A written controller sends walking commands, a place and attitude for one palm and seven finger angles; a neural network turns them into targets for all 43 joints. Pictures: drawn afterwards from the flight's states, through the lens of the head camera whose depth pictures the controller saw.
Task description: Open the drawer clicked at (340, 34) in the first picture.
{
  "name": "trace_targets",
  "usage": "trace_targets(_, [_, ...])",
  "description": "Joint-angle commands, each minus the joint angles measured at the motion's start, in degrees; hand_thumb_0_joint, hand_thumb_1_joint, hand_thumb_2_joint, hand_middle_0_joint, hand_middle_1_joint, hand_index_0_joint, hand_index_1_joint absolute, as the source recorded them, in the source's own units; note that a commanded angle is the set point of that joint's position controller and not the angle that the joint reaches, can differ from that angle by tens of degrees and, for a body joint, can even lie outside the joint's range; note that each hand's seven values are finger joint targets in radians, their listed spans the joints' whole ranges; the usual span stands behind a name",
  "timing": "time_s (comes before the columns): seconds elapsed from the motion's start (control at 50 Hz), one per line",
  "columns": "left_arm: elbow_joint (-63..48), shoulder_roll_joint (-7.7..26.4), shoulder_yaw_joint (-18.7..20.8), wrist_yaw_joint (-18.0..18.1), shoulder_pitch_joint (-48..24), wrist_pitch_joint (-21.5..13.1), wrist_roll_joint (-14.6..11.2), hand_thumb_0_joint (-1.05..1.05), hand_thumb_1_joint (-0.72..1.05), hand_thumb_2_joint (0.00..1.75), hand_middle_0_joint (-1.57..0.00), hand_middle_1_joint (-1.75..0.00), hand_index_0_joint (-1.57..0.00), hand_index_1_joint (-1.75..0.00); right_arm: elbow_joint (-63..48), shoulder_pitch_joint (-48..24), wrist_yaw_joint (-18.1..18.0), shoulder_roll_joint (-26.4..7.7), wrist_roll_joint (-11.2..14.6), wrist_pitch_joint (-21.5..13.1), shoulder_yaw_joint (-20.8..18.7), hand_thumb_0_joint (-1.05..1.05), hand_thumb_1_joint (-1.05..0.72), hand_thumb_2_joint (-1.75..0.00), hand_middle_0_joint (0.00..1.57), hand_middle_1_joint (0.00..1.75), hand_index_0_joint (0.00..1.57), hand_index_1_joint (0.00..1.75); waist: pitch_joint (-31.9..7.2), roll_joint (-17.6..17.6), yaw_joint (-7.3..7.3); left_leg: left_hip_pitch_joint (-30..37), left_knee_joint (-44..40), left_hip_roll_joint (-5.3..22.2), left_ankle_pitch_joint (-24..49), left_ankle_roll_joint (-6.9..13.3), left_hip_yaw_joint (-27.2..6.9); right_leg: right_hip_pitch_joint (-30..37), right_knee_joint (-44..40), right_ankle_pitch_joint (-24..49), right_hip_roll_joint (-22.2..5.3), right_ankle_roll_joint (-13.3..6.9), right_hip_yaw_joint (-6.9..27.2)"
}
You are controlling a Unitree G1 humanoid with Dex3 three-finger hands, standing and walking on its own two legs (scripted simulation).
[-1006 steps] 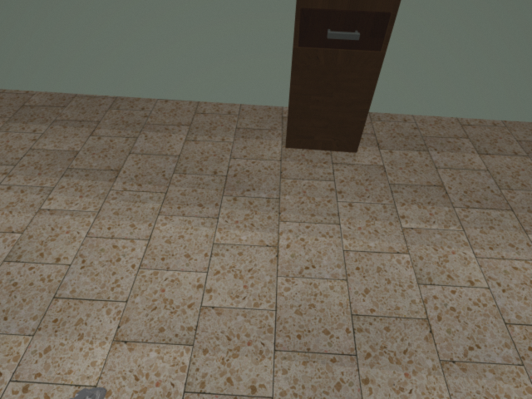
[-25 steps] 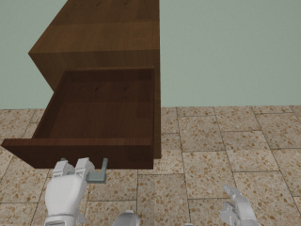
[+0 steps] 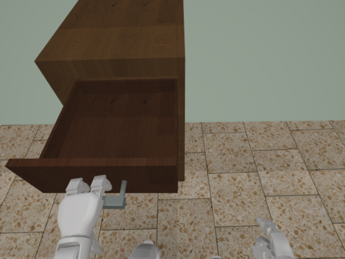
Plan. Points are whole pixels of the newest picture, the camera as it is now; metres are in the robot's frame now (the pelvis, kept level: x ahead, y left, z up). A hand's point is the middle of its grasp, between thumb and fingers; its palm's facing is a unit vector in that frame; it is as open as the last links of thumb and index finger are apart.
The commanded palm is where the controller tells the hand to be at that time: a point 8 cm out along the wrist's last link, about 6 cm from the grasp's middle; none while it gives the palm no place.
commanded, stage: lift the hand off the handle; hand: left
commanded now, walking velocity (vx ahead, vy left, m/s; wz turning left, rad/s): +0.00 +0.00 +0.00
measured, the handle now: (97, 193) +0.27 +0.21 -0.01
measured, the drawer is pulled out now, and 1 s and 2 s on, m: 0.30 0.30 0.30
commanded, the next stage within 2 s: none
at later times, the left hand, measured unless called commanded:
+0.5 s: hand (87, 209) +0.22 +0.21 +0.01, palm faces +0.01 -0.12 -0.99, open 13.5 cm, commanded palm +0.20 +0.21 +0.07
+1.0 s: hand (83, 203) +0.22 +0.21 +0.05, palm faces +0.01 -0.12 -0.99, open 13.5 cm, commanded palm +0.20 +0.20 +0.11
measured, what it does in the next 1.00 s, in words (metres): stands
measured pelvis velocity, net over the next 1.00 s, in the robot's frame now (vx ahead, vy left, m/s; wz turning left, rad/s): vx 0.02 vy -0.01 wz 0.00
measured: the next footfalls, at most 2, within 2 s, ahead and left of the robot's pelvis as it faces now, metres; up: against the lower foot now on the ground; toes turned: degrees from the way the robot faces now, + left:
none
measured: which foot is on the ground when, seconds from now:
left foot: down 0.00-1.00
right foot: down 0.00-1.00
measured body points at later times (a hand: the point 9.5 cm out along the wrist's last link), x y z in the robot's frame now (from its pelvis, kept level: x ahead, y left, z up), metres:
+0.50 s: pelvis +0.01 +0.00 +0.02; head +0.04 -0.02 +0.47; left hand +0.22 +0.21 +0.06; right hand +0.21 -0.22 -0.08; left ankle +0.04 +0.14 -0.66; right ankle -0.01 -0.11 -0.66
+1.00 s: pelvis +0.02 -0.01 +0.03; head +0.04 -0.04 +0.48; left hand +0.22 +0.21 +0.10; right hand +0.22 -0.22 -0.07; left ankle +0.04 +0.14 -0.66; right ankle -0.01 -0.11 -0.66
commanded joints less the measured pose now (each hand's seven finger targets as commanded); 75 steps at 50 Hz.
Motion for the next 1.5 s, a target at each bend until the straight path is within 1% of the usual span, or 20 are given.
trace_targets(0.0, [-13.7, 7.5, 4.8, 3.1, -8.0, 0.1, 0.5, 0.0, -0.5, 0.3, -0.3, -1.2, -0.3, -1.2, -8.6, -5.4, -0.8, -5.9, -0.2, -2.9, -2.0, 0.0, -0.9, -0.9, 0.2, 0.3, 0.2, 0.3, -11.4, -2.4, -1.0, 17.1, -7.5, -3.3, 7.4, 3.2, 1.6, 0.4, -12.9, 13.4, 2.0, -1.0, 0.2])
trace_targets(0.06, [-16.1, 7.8, 4.9, 3.0, -6.6, 0.1, 0.2, 0.0, -0.5, 0.3, -0.3, -1.2, -0.3, -1.2, -9.1, -5.4, -0.7, -6.0, -0.1, -3.1, -1.9, 0.0, -0.9, -0.9, 0.2, 0.3, 0.2, 0.3, -12.7, -0.8, -0.56, 19.1, -8.1, -3.3, 9.6, 3.2, 1.6, 1.8, -13.0, 15.3, 2.1, -1.2, 0.0])
trace_targets(0.18, [-17.6, 6.7, 3.2, 2.4, -7.5, 0.6, 0.2, 0.0, -0.5, 0.3, -0.3, -1.2, -0.3, -1.2, -9.3, -5.6, -0.1, -5.9, -0.2, -2.8, -1.6, 0.0, -0.9, -0.9, 0.2, 0.3, 0.2, 0.3, -11.6, -2.2, -1.01, 20.9, -9.2, -3.2, 10.1, 3.2, 1.5, 1.8, -14.0, 15.4, 2.1, -1.0, -0.2])
trace_targets(0.28, [-18.4, 8.4, 5.2, 1.5, -5.0, 0.9, -0.2, 0.0, -0.5, 0.3, -0.3, -1.2, -0.3, -1.2, -9.4, -6.0, -0.2, -5.7, -0.1, -2.4, -1.3, 0.0, -0.9, -0.9, 0.2, 0.3, 0.2, 0.3, -11.3, -2.7, -0.25, 21.6, -9.9, -3.4, 11.5, 3.2, 2.0, 4.4, -14.9, 18.0, 2.0, -0.9, 0.3])
trace_targets(0.3, [-18.0, 8.1, 5.1, 1.3, -4.0, 1.0, -0.1, 0.0, -0.5, 0.3, -0.3, -1.2, -0.3, -1.2, -9.6, -5.9, -0.2, -5.8, 0.2, -2.4, -1.6, 0.0, -0.9, -0.9, 0.2, 0.3, 0.2, 0.3, -9.4, -1.9, -0.3, 21.5, -10.5, -3.3, 11.2, 3.1, 1.8, 4.4, -15.2, 17.6, 2.2, -1.0, 0.0])
trace_targets(0.38, [-20.7, 8.8, 5.3, 0.4, -3.8, 0.7, -0.6, 0.0, -0.5, 0.3, -0.3, -1.2, -0.3, -1.2, -10.0, -6.6, 0.1, -5.7, 0.2, -2.3, -1.3, 0.0, -0.9, -0.9, 0.2, 0.3, 0.2, 0.3, -10.9, -1.4, 0.31, 23.3, -11.1, -3.4, 12.7, 3.0, 2.1, 6.0, -15.7, 19.2, 2.0, -1.0, 0.4])
trace_targets(0.6, [-22.0, 7.1, 3.2, -2.4, -1.5, 0.7, -1.0, 0.0, -0.5, 0.3, -0.3, -1.2, -0.3, -1.2, -10.7, -6.9, 0.7, -5.4, 0.6, -2.2, -1.3, 0.0, -0.9, -0.9, 0.2, 0.3, 0.2, 0.3, -7.2, -2.2, 0.25, 25.0, -13.4, -3.4, 12.9, 3.1, 2.0, 8.0, -17.9, 19.5, 2.0, -0.9, 0.3])
trace_targets(0.68, [-24.2, 9.4, 5.2, -3.1, -3.2, 0.4, -1.1, 0.0, -0.5, 0.3, -0.3, -1.2, -0.3, -1.2, -10.6, -7.5, 0.7, -5.4, 0.3, -2.4, -1.0, 0.0, -0.9, -0.9, 0.2, 0.3, 0.2, 0.3, -8.9, -2.7, 0.93, 26.6, -13.9, -3.5, 13.8, 3.0, 2.3, 9.5, -18.9, 21.0, 1.7, -0.7, 1.3])
trace_targets(0.8, [-24.2, 8.7, 4.9, -4.4, -1.5, 0.2, -1.9, 0.0, -0.5, 0.3, -0.3, -1.2, -0.3, -1.2, -10.4, -7.6, 0.7, -5.3, 0.7, -2.7, -1.1, 0.0, -0.9, -0.9, 0.2, 0.3, 0.2, 0.3, -6.0, -3.1, 0.72, 26.5, -15.3, -3.7, 13.2, 3.2, 2.4, 11.0, -20.4, 21.5, 1.5, -0.5, 1.2])
trace_targets(0.88, [-25.8, 10.5, 6.5, -5.1, -2.4, -0.1, -2.2, 0.0, -0.5, 0.3, -0.3, -1.2, -0.3, -1.2, -10.1, -8.1, 0.7, -5.3, 0.6, -2.9, -0.8, 0.0, -0.9, -0.9, 0.2, 0.3, 0.2, 0.3, -7.2, -3.8, 1.15, 27.7, -15.7, -3.8, 14.3, 3.1, 2.6, 12.2, -21.2, 23.2, 1.2, -0.3, 2.0])
trace_targets(0.9, [-24.9, 10.6, 7.1, -5.1, -1.1, 0.0, -2.6, 0.0, -0.5, 0.3, -0.3, -1.2, -0.3, -1.2, -9.9, -7.9, 0.5, -5.3, 0.8, -3.0, -1.2, 0.0, -0.9, -0.9, 0.2, 0.3, 0.2, 0.3, -5.5, -3.5, 1.09, 27.0, -16.1, -3.7, 13.7, 3.1, 2.6, 12.7, -21.5, 23.2, 1.3, -0.4, 1.8])
trace_targets(1.02, [-28.1, 10.6, 6.9, -6.2, -1.2, -1.0, -3.0, 0.0, -0.5, 0.3, -0.3, -1.2, -0.3, -1.2, -9.9, -8.2, 0.8, -5.3, 0.7, -3.3, -1.2, 0.0, -0.9, -0.9, 0.2, 0.3, 0.2, 0.3, -7.1, -1.9, 1.43, 29.6, -16.8, -3.7, 15.9, 3.0, 2.8, 13.6, -22.2, 24.9, 1.2, -0.4, 2.0])
trace_targets(1.06, [-27.8, 10.4, 6.8, -6.6, 0.3, -0.8, -3.4, 0.0, -0.5, 0.3, -0.3, -1.2, -0.3, -1.2, -10.0, -8.1, 1.0, -5.4, 1.0, -3.4, -1.3, 0.0, -0.9, -0.9, 0.2, 0.3, 0.2, 0.3, -6.3, -3.3, 1.12, 29.3, -17.4, -3.5, 16.2, 3.0, 2.7, 14.7, -22.5, 25.8, 1.2, -0.5, 1.9])
trace_targets(1.08, [-28.7, 11.1, 7.5, -6.6, 0.6, -1.1, -3.3, 0.0, -0.5, 0.3, -0.3, -1.2, -0.3, -1.2, -10.1, -8.3, 1.2, -5.3, 0.7, -3.4, -1.1, 0.0, -0.9, -0.9, 0.2, 0.3, 0.2, 0.3, -7.3, -3.9, 1.81, 29.7, -17.4, -3.7, 16.4, 3.0, 2.8, 14.9, -22.5, 26.0, 1.1, -0.3, 2.2])
trace_targets(1.14, [-28.8, 9.7, 5.9, -7.1, 1.5, -0.7, -3.4, 0.0, -0.5, 0.3, -0.3, -1.2, -0.3, -1.2, -10.2, -8.5, 1.4, -5.2, 1.1, -3.3, -1.3, 0.0, -0.9, -0.9, 0.2, 0.3, 0.2, 0.3, -4.7, -3.9, 1.41, 29.5, -18.1, -3.6, 15.5, 3.1, 2.8, 14.5, -23.1, 25.0, 1.1, -0.3, 1.8])
trace_targets(1.22, [-29.8, 11.2, 7.2, -8.0, 1.6, 0.0, -3.3, 0.0, -0.5, 0.3, -0.3, -1.2, -0.3, -1.2, -10.3, -9.0, 1.7, -5.3, 1.1, -3.2, -1.0, 0.0, -0.9, -0.9, 0.2, 0.3, 0.2, 0.3, -5.6, -4.1, 2.22, 30.5, -19.0, -3.6, 16.5, 2.9, 3.1, 16.1, -23.8, 26.5, 0.9, -0.2, 2.2])
trace_targets(1.3, [-28.4, 12.9, 9.1, -9.2, 1.3, 1.0, -4.0, 0.0, -0.5, 0.3, -0.3, -1.2, -0.3, -1.2, -9.9, -9.9, 1.2, -5.3, 1.8, -3.1, -0.8, 0.0, -0.9, -0.9, 0.2, 0.3, 0.2, 0.3, -2.4, -4.2, 2.39, 30.1, -20.7, -3.6, 14.4, 2.9, 3.2, 17.0, -25.7, 23.9, 0.9, 0.0, 2.7])
trace_targets(1.34, [-29.7, 11.5, 7.4, -9.9, 0.2, 0.9, -4.1, 0.0, -0.5, 0.3, -0.3, -1.2, -0.3, -1.2, -10.1, -9.9, 1.1, -5.1, 1.7, -3.3, -0.7, 0.0, -0.9, -0.9, 0.2, 0.3, 0.2, 0.3, -2.7, -3.1, 2.22, 31.6, -21.1, -3.5, 14.7, 3.1, 3.1, 16.8, -26.2, 23.0, 0.9, -0.1, 2.1])
trace_targets(1.38, [-30.7, 12.7, 8.7, -10.8, 1.4, 0.5, -4.9, 0.0, -0.5, 0.3, -0.3, -1.2, -0.3, -1.2, -10.2, -10.1, 1.2, -5.2, 1.7, -3.7, -0.4, 0.0, -0.9, -0.9, 0.2, 0.3, 0.2, 0.3, -4.3, -3.3, 2.8, 32.8, -21.3, -3.5, 15.7, 3.1, 3.1, 18.1, -26.8, 24.3, 0.7, 0.0, 2.6])
trace_targets(1.48, [-32.3, 13.1, 9.3, -12.5, 3.4, -0.9, -5.5, 0.0, -0.5, 0.3, -0.3, -1.2, -0.3, -1.2, -10.2, -10.2, 1.5, -5.4, 1.6, -3.7, -0.3, 0.0, -0.9, -0.9, 0.2, 0.3, 0.2, 0.3, -3.0, -4.0, 2.73, 33.3, -21.8, -3.5, 17.3, 3.0, 3.2, 18.9, -27.6, 27.1, 0.5, 0.2, 2.7])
